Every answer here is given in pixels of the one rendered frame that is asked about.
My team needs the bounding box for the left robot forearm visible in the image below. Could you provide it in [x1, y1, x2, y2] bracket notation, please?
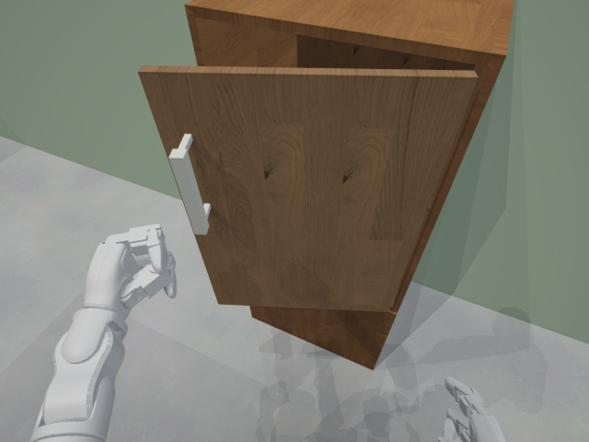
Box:
[29, 307, 128, 442]

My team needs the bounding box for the cupboard door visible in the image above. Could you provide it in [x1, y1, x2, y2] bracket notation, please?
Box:
[138, 65, 479, 312]

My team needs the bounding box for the robot left hand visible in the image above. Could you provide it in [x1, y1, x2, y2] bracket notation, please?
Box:
[83, 224, 177, 320]

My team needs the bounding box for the robot right hand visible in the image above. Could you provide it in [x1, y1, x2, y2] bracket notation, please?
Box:
[438, 377, 507, 442]

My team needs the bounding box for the handle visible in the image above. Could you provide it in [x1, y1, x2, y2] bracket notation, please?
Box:
[168, 134, 211, 235]

